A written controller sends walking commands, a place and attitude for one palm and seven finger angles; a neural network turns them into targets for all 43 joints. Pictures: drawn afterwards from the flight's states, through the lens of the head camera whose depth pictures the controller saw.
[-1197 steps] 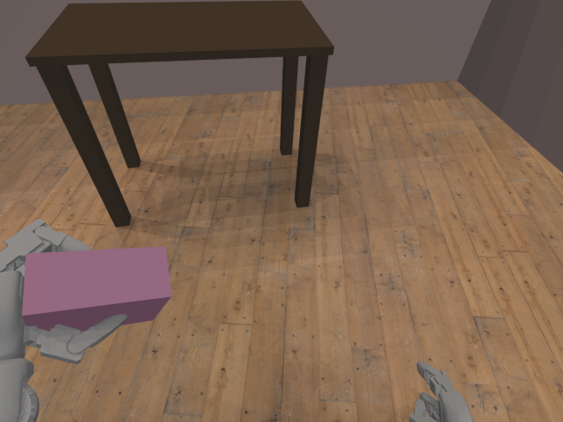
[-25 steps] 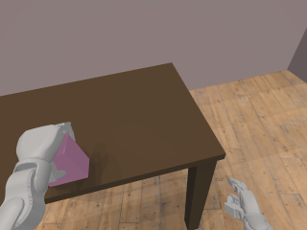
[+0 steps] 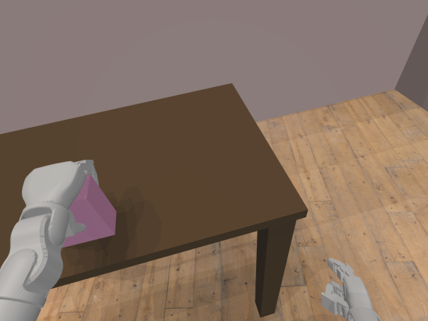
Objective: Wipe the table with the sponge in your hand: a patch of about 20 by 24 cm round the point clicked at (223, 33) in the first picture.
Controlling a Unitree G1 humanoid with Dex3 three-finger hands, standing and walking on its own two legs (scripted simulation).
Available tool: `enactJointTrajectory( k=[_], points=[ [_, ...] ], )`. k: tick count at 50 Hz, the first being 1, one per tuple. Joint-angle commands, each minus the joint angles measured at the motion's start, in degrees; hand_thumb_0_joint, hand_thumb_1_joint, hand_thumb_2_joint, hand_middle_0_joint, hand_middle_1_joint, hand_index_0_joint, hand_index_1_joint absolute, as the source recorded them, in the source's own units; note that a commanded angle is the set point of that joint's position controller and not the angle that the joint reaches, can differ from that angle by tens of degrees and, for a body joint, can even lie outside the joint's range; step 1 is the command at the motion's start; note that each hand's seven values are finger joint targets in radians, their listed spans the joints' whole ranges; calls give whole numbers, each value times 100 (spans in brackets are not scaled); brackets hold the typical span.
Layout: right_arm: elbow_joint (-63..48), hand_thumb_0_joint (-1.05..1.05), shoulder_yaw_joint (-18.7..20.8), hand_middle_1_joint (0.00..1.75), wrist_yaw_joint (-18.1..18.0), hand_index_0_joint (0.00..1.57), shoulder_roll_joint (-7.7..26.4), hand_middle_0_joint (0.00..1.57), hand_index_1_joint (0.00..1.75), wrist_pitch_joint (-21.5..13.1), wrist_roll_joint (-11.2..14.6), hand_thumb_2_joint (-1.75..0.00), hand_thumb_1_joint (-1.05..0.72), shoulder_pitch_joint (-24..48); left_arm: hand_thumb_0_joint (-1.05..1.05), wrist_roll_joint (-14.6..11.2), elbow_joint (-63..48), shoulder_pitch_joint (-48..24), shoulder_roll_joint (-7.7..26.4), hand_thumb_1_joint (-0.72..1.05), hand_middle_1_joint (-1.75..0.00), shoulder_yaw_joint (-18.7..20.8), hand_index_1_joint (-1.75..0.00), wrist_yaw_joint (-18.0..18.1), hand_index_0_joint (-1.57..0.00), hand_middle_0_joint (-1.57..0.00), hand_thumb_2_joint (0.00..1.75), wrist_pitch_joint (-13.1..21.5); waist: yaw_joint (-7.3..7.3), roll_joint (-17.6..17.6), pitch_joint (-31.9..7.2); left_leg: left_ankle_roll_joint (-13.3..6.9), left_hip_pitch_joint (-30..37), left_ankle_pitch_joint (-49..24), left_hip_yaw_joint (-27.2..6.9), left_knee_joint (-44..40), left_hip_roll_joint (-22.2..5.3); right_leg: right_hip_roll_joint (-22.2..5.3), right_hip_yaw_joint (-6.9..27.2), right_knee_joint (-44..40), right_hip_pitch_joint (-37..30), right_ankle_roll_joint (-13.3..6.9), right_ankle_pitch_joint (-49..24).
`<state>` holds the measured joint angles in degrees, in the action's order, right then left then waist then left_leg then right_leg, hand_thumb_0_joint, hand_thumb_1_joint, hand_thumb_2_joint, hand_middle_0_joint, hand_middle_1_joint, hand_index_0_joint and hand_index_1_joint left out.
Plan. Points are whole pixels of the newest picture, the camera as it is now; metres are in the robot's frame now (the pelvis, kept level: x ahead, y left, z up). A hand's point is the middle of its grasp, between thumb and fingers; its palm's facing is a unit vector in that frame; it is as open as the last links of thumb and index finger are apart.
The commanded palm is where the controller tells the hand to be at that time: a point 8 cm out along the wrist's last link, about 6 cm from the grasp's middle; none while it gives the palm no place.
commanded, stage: wipe forward along the first lane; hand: left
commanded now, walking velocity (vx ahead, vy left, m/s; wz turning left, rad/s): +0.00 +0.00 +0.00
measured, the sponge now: (81, 218) +0.26 +0.31 +0.07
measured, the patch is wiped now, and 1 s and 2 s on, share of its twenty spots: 0.15 0.45 0.50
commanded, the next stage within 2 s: slide across to the middle lane in 1.24 s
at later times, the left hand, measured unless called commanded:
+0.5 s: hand (79, 179) +0.32 +0.32 +0.11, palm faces -0.03 +0.00 -1.00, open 9.7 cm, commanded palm +0.30 +0.31 +0.14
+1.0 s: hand (80, 164) +0.36 +0.34 +0.11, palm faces -0.05 +0.01 -1.00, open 9.7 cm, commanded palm +0.35 +0.33 +0.14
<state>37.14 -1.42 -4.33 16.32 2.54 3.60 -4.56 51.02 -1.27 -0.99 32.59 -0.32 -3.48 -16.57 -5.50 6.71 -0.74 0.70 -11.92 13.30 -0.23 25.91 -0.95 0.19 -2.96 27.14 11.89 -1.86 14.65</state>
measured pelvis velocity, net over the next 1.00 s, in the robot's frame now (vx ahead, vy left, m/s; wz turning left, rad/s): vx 0.01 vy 0.01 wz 0.00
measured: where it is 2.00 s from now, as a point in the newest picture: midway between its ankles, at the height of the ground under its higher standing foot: outside the picture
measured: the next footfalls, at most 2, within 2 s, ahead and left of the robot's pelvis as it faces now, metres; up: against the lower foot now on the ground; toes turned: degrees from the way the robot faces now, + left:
none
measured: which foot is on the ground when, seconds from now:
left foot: down 0.00-1.00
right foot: down 0.00-1.00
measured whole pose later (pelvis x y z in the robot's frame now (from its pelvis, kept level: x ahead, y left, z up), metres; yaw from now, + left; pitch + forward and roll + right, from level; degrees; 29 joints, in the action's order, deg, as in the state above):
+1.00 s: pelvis +0.01 +0.01 +0.00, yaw +0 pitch +4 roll +0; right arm 38.0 -0.2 -3.2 17.3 6.4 4.6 -9.8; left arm 53.8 25.2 -23.4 34.8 0.2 -3.7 -9.9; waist -2.6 4.8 -2.9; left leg -0.3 -18.8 14.6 -0.3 29.0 -0.4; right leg -0.4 -3.0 28.1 17.7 -0.8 14.9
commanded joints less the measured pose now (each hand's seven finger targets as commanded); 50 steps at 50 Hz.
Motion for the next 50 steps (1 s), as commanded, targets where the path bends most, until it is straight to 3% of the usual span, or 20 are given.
enactJointTrajectory(
  k=[1,8,9,10,13,14,18,19,22,25,33,36,38,39,43,44,45,47,48,50],
  points=[
    [-889,0,228,30,-36,20,589,20,30,-282,-9,-90,-90,851,0,-44,-216,-1236,1049,10,-160,550,-160,113,-120,-120,130,212,100,-817,-766,-341,71,-664,85,-213,313,76,226,-579,-217,-32,-691],
    [-922,0,223,30,21,20,609,20,30,-228,38,-90,-90,911,0,57,201,-1516,1093,10,-160,558,-160,120,-120,-120,130,201,91,-851,-867,-358,7,-828,78,-143,320,108,306,-498,-228,-88,-983],
    [-900,0,256,30,12,20,641,20,30,-212,16,-90,-90,679,0,34,281,-1591,938,10,-160,385,-160,108,-120,-120,130,207,154,-940,-933,-365,-45,-837,118,-117,324,62,183,-450,-264,-37,-1037],
    [-835,0,289,30,15,20,670,20,30,-178,22,-90,-90,617,0,54,467,-1475,1120,10,-160,556,-160,113,-120,-120,130,196,135,-994,-937,-364,-71,-832,108,-104,320,73,197,-456,-262,-26,-1036],
    [-889,0,243,30,41,20,660,20,30,-157,59,-90,-90,777,0,100,612,-1694,1165,10,-160,545,-160,59,-120,-120,130,181,138,-978,-869,-371,-122,-844,79,-90,330,112,292,-447,-211,-79,-1106],
    [-884,0,277,30,30,20,682,20,30,-145,31,-90,-90,572,0,83,594,-1791,941,10,-160,318,-160,42,-120,-120,130,208,192,-1034,-1027,-385,-112,-880,130,-47,336,63,171,-394,-252,-28,-1170],
    [-885,0,270,30,60,20,689,20,30,-87,65,-90,-90,652,0,122,866,-1791,1208,10,-160,553,-160,8,-120,-120,130,232,168,-969,-919,-376,-183,-857,91,-25,326,112,268,-398,-185,-79,-1197],
    [-870,0,295,30,51,20,705,20,30,-74,42,-90,-90,469,0,123,879,-1835,966,10,-160,311,-160,-10,-120,-120,130,244,223,-1025,-1008,-388,-188,-889,131,5,338,78,148,-357,-186,-35,-1211],
    [-847,0,328,30,86,20,716,20,30,-14,53,-90,-90,396,0,123,979,-1926,939,10,-160,272,-160,-8,-120,-120,130,289,252,-1014,-908,-382,-215,-825,116,-3,330,84,141,-375,-74,-30,-1186],
    [-819,0,344,30,81,20,749,20,30,-3,51,-90,-90,318,0,131,1218,-1815,1125,10,-160,480,-160,16,-120,-120,130,329,233,-1108,-968,-384,-273,-918,116,46,322,93,146,-327,-140,-37,-1327],
    [-798,0,287,30,46,20,758,20,30,27,92,-90,-90,381,0,252,1669,-2727,1384,10,-160,471,-160,10,-120,-120,130,371,292,-929,-952,-388,-310,-645,88,-1,325,121,182,-396,68,-84,-900],
    [-757,0,332,30,54,20,778,20,30,79,78,-90,-90,198,0,275,1839,-2839,1199,10,-160,237,-160,-27,-120,-120,130,410,342,-942,-1033,-391,-308,-665,93,-3,340,101,92,-387,53,-56,-916],
    [-786,0,305,30,62,20,771,20,30,66,87,-90,-90,264,0,323,1936,-2915,1460,10,-160,483,-160,-21,-120,-120,130,477,291,-810,-1103,-389,-327,-705,48,8,329,129,169,-374,45,-119,-927],
    [-775,0,329,30,61,20,768,20,30,74,68,-90,-90,130,0,310,1958,-2935,1156,10,-160,204,-160,-34,-120,-120,130,500,345,-954,-1173,-403,-301,-784,90,44,341,103,91,-337,1,-83,-1043],
    [-787,0,318,30,68,20,786,20,30,107,92,-90,-90,178,0,316,2142,-3149,1440,10,-160,455,-160,-7,-120,-120,130,592,325,-878,-1051,-395,-382,-715,45,7,312,127,134,-382,109,-117,-957],
    [-730,0,343,30,59,20,804,20,30,109,70,-90,-90,39,0,318,2193,-3241,1318,10,-160,309,-160,6,-120,-120,130,618,380,-931,-1171,-405,-344,-734,84,33,323,110,88,-348,75,-84,-982],
    [-679,0,370,30,60,20,831,20,30,131,69,-90,-90,-14,0,351,2351,-3171,1532,10,-160,501,-160,32,-120,-120,130,624,356,-938,-1072,-390,-398,-690,68,14,310,116,71,-365,116,-87,-914],
    [-701,0,371,30,65,20,820,20,30,144,84,-90,-90,-12,0,343,2335,-3382,1371,10,-160,315,-160,38,-120,-120,130,662,388,-879,-1118,-392,-383,-637,70,1,318,111,64,-378,163,-78,-850],
    [-717,0,341,30,51,20,809,20,30,122,98,-90,-90,59,0,373,2467,-3513,1581,10,-160,497,-160,42,-120,-120,130,670,367,-907,-1078,-403,-394,-658,51,0,302,129,116,-393,183,-117,-851],
    [-632,0,355,30,48,20,834,20,30,154,94,-90,-90,-100,0,425,2630,-3781,1413,10,-160,236,-160,35,-120,-120,130,677,467,-859,-1057,-389,-401,-602,65,-8,315,114,47,-383,278,-90,-763]
  ],
)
